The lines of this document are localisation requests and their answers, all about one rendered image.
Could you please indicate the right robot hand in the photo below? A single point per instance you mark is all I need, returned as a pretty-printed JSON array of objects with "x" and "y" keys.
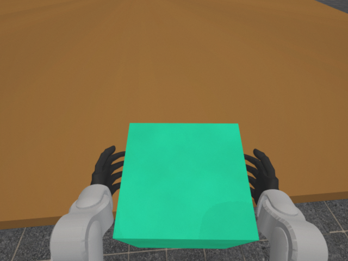
[{"x": 264, "y": 174}]

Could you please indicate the left robot forearm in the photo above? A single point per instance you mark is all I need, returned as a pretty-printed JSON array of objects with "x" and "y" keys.
[{"x": 78, "y": 235}]

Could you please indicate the left robot hand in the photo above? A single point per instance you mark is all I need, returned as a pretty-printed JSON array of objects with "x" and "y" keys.
[{"x": 104, "y": 169}]

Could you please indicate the right robot forearm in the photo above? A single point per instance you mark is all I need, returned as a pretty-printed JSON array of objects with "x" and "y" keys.
[{"x": 291, "y": 237}]

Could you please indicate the carton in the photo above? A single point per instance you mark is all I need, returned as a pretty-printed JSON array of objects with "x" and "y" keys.
[{"x": 185, "y": 185}]

